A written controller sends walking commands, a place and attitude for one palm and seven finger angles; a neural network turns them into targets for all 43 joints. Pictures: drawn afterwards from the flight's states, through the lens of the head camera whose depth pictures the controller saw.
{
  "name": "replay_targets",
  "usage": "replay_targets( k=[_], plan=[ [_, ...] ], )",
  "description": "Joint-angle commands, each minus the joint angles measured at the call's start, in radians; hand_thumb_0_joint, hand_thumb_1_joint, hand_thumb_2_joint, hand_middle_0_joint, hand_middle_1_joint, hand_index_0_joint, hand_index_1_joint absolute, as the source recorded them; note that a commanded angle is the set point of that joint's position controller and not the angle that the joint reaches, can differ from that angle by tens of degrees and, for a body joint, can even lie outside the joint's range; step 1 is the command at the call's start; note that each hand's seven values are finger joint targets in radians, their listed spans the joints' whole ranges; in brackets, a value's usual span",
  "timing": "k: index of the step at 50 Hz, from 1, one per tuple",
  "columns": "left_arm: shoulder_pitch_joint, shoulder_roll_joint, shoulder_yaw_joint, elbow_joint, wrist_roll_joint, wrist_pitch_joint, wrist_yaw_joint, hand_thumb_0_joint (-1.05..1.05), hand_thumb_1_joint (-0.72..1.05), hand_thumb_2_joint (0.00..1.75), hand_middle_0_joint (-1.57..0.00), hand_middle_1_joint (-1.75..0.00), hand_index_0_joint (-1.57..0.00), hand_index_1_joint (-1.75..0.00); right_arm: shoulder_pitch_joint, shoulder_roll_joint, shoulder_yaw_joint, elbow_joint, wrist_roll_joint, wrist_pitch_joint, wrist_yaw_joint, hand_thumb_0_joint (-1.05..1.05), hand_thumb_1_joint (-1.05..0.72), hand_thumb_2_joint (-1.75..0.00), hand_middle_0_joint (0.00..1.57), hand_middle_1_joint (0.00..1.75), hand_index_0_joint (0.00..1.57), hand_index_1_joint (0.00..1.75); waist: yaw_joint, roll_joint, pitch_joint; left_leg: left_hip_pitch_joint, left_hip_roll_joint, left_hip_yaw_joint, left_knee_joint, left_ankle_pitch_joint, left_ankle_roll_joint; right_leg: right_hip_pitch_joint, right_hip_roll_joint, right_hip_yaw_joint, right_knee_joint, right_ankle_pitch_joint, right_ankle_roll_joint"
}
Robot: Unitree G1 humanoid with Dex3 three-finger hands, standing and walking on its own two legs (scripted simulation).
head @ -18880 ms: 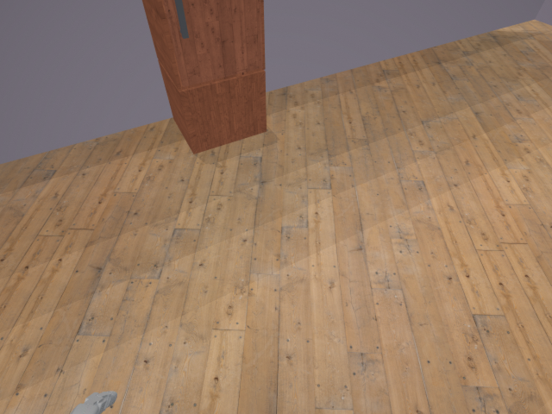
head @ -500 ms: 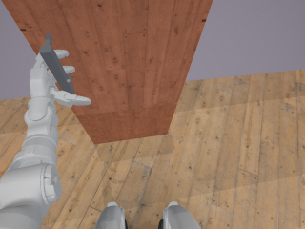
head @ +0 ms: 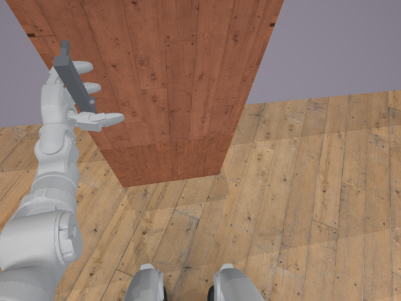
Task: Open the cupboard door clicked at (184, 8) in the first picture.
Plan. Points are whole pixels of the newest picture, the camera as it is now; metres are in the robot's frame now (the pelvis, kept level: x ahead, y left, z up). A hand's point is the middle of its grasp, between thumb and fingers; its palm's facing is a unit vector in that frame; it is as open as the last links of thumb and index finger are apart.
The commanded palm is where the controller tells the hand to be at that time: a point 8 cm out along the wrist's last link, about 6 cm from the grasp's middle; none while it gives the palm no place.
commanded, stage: close the thumb around the handle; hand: left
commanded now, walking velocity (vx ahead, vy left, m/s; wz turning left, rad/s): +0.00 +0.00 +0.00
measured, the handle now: (80, 85) +0.53 +0.22 +0.06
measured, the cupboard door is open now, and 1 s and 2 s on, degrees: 0 15 38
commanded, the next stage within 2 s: pull the door open along its arc in 0.46 s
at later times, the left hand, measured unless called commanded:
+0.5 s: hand (90, 106) +0.48 +0.19 +0.06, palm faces +0.11 -0.99 +0.00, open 6.0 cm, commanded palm +0.45 +0.24 +0.06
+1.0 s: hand (102, 148) +0.39 +0.16 +0.06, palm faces +0.07 -1.00 +0.02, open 6.2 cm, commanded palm +0.32 +0.21 +0.06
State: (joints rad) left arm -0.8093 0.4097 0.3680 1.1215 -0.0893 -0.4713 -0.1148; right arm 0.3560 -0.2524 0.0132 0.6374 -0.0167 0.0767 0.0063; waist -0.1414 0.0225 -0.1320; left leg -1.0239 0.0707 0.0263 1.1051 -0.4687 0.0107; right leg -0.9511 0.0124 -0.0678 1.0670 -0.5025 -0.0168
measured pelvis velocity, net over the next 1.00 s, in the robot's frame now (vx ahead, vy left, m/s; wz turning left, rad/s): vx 0.01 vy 0.00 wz -0.02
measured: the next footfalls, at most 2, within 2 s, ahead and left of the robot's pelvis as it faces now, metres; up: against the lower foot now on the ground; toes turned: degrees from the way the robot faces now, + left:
none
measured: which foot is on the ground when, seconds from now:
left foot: down 0.00-1.00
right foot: down 0.00-1.00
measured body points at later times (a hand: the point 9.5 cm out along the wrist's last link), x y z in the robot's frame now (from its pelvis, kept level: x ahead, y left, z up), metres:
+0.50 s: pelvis +0.00 +0.00 +0.00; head +0.11 +0.02 +0.43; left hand +0.47 +0.24 +0.06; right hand +0.03 -0.26 -0.11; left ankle +0.02 +0.11 -0.66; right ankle +0.00 -0.11 -0.66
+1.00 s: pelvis +0.01 +0.00 +0.02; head +0.09 +0.00 +0.46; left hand +0.38 +0.21 +0.06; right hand +0.09 -0.25 -0.10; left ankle +0.02 +0.11 -0.66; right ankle +0.00 -0.11 -0.66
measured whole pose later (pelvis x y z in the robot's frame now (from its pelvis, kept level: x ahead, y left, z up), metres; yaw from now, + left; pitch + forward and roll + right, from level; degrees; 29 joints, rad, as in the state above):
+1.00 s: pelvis +0.01 +0.00 +0.02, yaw -1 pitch +17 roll -1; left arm -0.24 0.19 0.19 0.55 -0.19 -0.43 -0.07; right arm 0.35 -0.24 -0.01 0.56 0.01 0.07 0.03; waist -0.07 0.02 -0.16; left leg -0.84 0.07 0.06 1.00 -0.46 0.01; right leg -0.79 0.01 -0.03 0.97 -0.49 -0.01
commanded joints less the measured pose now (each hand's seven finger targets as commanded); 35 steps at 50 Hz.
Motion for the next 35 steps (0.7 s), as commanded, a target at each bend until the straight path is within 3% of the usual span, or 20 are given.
replay_targets(
  k=[1,10,13,14,16,18,19,23,25,27,28,29,32,35],
  plan=[
    [-0.381,0.228,0.038,-0.219,-0.019,-0.075,-0.006,0.00,0.23,0.61,-0.35,-1.28,-0.35,-1.28,0.152,-0.173,-0.059,-0.055,-0.002,-0.020,-0.012,0.00,-0.90,-0.90,0.20,0.30,0.20,0.30,-0.002,0.088,-0.476,0.413,-0.047,-0.060,-0.096,0.392,0.016,0.170,0.041,0.041,-0.130,0.398,0.002],
    [-0.351,0.215,0.033,-0.257,-0.032,-0.071,-0.018,0.00,0.73,0.83,-0.39,-1.33,-0.39,-1.33,0.141,-0.170,-0.061,-0.062,0.004,-0.016,-0.011,0.00,-0.90,-0.90,0.20,0.30,0.20,0.30,0.007,0.075,-0.454,0.411,-0.046,-0.055,-0.113,0.378,0.014,0.189,0.041,0.039,-0.144,0.396,0.003],
    [-0.366,0.203,0.018,-0.225,-0.030,-0.072,-0.020,0.00,0.90,0.90,-0.40,-1.35,-0.40,-1.35,0.138,-0.168,-0.058,-0.054,0.006,-0.018,-0.013,0.00,-0.90,-0.90,0.20,0.30,0.20,0.30,-0.008,0.065,-0.412,0.379,-0.048,-0.055,-0.109,0.346,0.015,0.169,0.039,0.042,-0.145,0.373,0.005],
    [-0.386,0.203,0.018,-0.220,-0.031,-0.072,-0.020,0.00,0.90,0.90,-0.40,-1.35,-0.40,-1.35,0.136,-0.170,-0.060,-0.052,0.006,-0.020,-0.014,0.00,-0.90,-0.90,0.20,0.30,0.20,0.30,-0.018,0.051,-0.398,0.366,-0.048,-0.054,-0.106,0.316,0.018,0.158,0.039,0.044,-0.151,0.350,0.008],
    [-0.399,0.251,0.048,-0.238,-0.024,-0.082,-0.019,0.00,0.90,0.90,-0.40,-1.35,-0.40,-1.35,0.141,-0.175,-0.059,-0.053,0.003,-0.022,-0.018,0.00,-0.90,-0.90,0.20,0.30,0.20,0.30,-0.006,0.060,-0.419,0.364,-0.049,-0.058,-0.107,0.318,0.020,0.181,0.038,0.049,-0.144,0.352,0.003],
    [-0.407,0.216,0.016,-0.260,-0.020,-0.092,-0.023,0.00,0.90,0.90,-0.40,-1.35,-0.40,-1.35,0.132,-0.166,-0.059,-0.054,0.005,-0.024,-0.018,0.00,-0.90,-0.90,0.20,0.30,0.20,0.30,-0.003,0.124,-0.462,0.421,-0.048,-0.060,-0.105,0.351,0.012,0.154,0.036,0.043,-0.136,0.358,0.000],
    [-0.407,0.214,0.022,-0.273,-0.024,-0.097,-0.022,0.00,0.90,0.90,-0.40,-1.35,-0.40,-1.35,0.135,-0.168,-0.061,-0.052,0.001,-0.026,-0.017,0.00,-0.90,-0.90,0.20,0.30,0.20,0.30,0.000,0.122,-0.484,0.444,-0.046,-0.065,-0.102,0.371,0.011,0.148,0.038,0.039,-0.133,0.363,0.000],
    [-0.392,0.228,0.035,-0.221,-0.028,-0.079,-0.012,0.00,0.90,0.90,-0.40,-1.35,-0.40,-1.35,0.130,-0.172,-0.056,-0.051,0.003,-0.024,-0.018,0.00,-0.90,-0.90,0.20,0.30,0.20,0.30,-0.007,0.079,-0.435,0.396,-0.045,-0.067,-0.105,0.339,0.011,0.144,0.038,0.037,-0.135,0.340,0.004],
    [-0.410,0.218,0.021,-0.229,-0.018,-0.077,-0.007,0.00,0.90,0.90,-0.40,-1.35,-0.40,-1.35,0.127,-0.170,-0.057,-0.055,0.002,-0.027,-0.018,0.00,-0.90,-0.90,0.20,0.30,0.20,0.30,-0.010,0.090,-0.436,0.391,-0.048,-0.063,-0.105,0.316,0.014,0.146,0.038,0.041,-0.140,0.326,0.005],
    [-0.407,0.255,0.046,-0.228,-0.010,-0.081,-0.004,0.00,0.90,0.90,-0.40,-1.35,-0.40,-1.35,0.130,-0.176,-0.057,-0.056,0.002,-0.025,-0.020,0.00,-0.90,-0.90,0.20,0.30,0.20,0.30,-0.001,0.097,-0.448,0.397,-0.046,-0.068,-0.106,0.321,0.012,0.141,0.037,0.040,-0.134,0.324,0.002],
    [-0.420,0.218,0.014,-0.223,-0.011,-0.078,-0.003,0.00,0.90,0.90,-0.40,-1.35,-0.40,-1.35,0.128,-0.173,-0.056,-0.055,0.002,-0.026,-0.020,0.00,-0.90,-0.90,0.20,0.30,0.20,0.30,-0.017,0.091,-0.435,0.400,-0.045,-0.069,-0.106,0.318,0.012,0.126,0.037,0.038,-0.137,0.320,0.003],
    [-0.382,0.180,0.001,-0.238,-0.018,-0.079,-0.006,0.00,0.90,0.90,-0.40,-1.35,-0.40,-1.35,0.128,-0.167,-0.059,-0.060,0.001,-0.028,-0.016,0.00,-0.90,-0.90,0.20,0.30,0.20,0.30,-0.004,0.084,-0.453,0.412,-0.047,-0.066,-0.109,0.328,0.013,0.142,0.039,0.036,-0.139,0.329,0.003],
    [-0.307,0.179,0.008,-0.264,-0.026,-0.083,-0.008,0.00,0.90,0.90,-0.40,-1.35,-0.40,-1.35,0.123,-0.171,-0.062,-0.072,0.003,-0.026,-0.011,0.00,-0.90,-0.90,0.20,0.30,0.20,0.30,0.020,0.100,-0.484,0.449,-0.045,-0.065,-0.117,0.362,0.007,0.151,0.040,0.030,-0.135,0.345,-0.002],
    [-0.218,0.146,-0.007,-0.312,-0.039,-0.074,-0.012,0.00,0.90,0.90,-0.40,-1.35,-0.40,-1.35,0.109,-0.165,-0.065,-0.092,0.008,-0.022,-0.006,0.00,-0.90,-0.90,0.20,0.30,0.20,0.30,0.037,0.072,-0.468,0.429,-0.049,-0.051,-0.131,0.349,0.010,0.198,0.042,0.031,-0.146,0.358,-0.001]
  ],
)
